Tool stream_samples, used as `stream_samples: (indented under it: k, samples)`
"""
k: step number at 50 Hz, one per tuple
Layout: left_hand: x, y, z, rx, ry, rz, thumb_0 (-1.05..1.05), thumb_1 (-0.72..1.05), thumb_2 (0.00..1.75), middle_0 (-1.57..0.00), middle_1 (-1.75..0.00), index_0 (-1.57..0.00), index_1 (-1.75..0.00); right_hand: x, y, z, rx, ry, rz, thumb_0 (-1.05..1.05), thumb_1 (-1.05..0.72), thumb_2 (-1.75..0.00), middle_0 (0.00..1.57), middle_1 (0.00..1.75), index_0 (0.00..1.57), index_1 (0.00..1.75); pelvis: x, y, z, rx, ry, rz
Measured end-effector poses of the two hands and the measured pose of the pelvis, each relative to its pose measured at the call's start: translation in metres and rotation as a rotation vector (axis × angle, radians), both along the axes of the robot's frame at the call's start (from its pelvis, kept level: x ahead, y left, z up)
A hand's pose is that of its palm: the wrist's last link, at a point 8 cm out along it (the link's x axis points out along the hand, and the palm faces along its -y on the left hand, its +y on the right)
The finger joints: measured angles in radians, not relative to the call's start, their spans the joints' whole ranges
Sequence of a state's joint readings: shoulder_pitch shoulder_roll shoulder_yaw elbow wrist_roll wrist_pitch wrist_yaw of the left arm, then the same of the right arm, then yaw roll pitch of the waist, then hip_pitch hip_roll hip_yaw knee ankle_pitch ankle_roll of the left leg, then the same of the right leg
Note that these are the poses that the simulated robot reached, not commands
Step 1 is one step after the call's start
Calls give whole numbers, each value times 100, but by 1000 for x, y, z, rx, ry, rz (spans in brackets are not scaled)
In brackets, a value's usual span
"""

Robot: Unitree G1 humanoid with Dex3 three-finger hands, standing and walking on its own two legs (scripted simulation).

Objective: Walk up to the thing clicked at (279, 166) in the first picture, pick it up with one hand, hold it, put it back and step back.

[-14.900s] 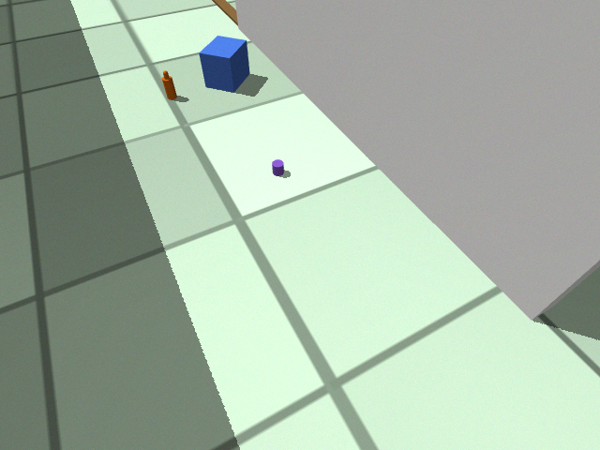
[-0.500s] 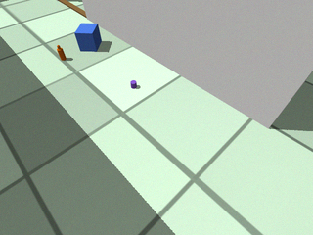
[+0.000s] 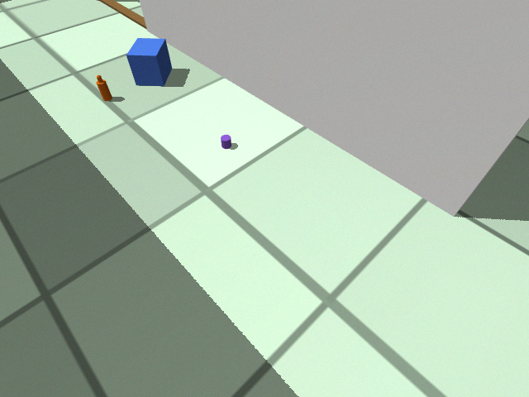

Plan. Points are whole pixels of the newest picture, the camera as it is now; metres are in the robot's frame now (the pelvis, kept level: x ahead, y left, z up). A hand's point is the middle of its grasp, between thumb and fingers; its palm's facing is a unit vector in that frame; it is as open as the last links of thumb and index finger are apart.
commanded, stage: stand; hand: left
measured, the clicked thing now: (226, 141) +1.51 +0.22 -0.75
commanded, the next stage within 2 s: walk up in 0.44 s
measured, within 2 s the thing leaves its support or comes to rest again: neither
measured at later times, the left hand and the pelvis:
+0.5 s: hand out of the picture +0.08 +0.25 -0.15, palm faces -0.03 -0.94 -0.34, open 7.3 cm; pelvis +0.01 +0.00 +0.00, yaw -1 degrees
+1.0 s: hand (137, 378) +0.18 +0.23 -0.15, palm faces +0.02 -0.92 -0.38, open 7.3 cm; pelvis +0.15 -0.05 -0.01, yaw +0 degrees
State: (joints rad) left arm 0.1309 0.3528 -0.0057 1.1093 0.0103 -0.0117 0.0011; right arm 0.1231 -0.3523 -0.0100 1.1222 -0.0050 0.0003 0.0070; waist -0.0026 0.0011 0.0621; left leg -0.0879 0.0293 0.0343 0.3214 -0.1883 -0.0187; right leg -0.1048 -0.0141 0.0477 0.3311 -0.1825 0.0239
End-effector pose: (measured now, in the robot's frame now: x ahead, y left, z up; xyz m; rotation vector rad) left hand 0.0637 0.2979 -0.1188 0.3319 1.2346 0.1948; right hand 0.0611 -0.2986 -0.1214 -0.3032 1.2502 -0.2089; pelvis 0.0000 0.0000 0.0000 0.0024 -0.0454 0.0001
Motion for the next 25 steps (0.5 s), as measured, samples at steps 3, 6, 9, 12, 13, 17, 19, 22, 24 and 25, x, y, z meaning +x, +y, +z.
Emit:
stream_samples:
  k: [3, 6, 9, 12, 13, 17, 19, 22, 24, 25]
  samples:
    - [0, 0, 0, -1, 1, 0, 0, 91, 90, -21, -30, -21, -30, 1, 0, 0, -1, -1, 1, 0, -90, -90, 20, 29, 20, 30, 0, 0, 0, 0, 1, 0]
    - [1, 0, 0, 0, 1, 0, 0, 91, 90, -21, -30, -21, -30, 1, 0, 0, -1, -1, 1, 0, -90, -90, 20, 29, 20, 30, 0, 0, 0, 0, 0, 0]
    - [1, -1, 0, -1, -1, 0, 0, 91, 90, -21, -30, -21, -30, 2, -1, 0, -1, -2, 3, 0, -90, -90, 20, 29, 20, 30, 1, 0, 0, 0, 0, 0]
    - [2, -1, 0, -2, -3, 1, 0, 91, 90, -21, -30, -21, -30, 3, -1, 0, -1, -4, 5, 0, -90, -90, 20, 29, 20, 30, 1, 0, 0, 0, 1, 0]
    - [2, -1, 0, -2, -3, 0, 0, 91, 90, -21, -30, -21, -30, 4, -1, 0, -1, -4, 6, 0, -90, -90, 20, 29, 20, 30, 1, 0, 0, 0, 1, 0]
    - [3, -1, 0, -1, -4, 0, 0, 91, 90, -21, -30, -21, -30, 5, -1, 1, -2, -5, 6, 0, -90, -90, 20, 29, 20, 30, 1, -1, 0, -1, 2, 1]
    - [3, -1, 0, -1, -4, -1, 0, 91, 90, -21, -30, -21, -30, 5, -1, 1, -2, -5, 6, 0, -90, -90, 20, 29, 20, 30, 2, -1, 0, -1, 2, 1]
    - [4, -2, 0, -3, -4, -2, 0, 91, 90, -21, -30, -21, -30, 6, -1, 1, -5, -6, 7, 0, -90, -90, 20, 29, 20, 30, 2, -1, 0, -2, 3, 1]
    - [5, 0, 1, -14, -16, -3, 0, 91, 90, -21, -30, -21, -30, 7, -3, 2, 4, -24, 7, 0, -90, -90, 20, 29, 20, 30, 4, -1, -1, 0, 6, -4]
    - [7, 1, 1, -15, -20, -6, 0, 91, 90, -21, -30, -21, -30, 7, -5, 3, 7, -37, 3, 0, -90, -90, 20, 29, 20, 30, 7, -2, -1, 5, 9, -10]
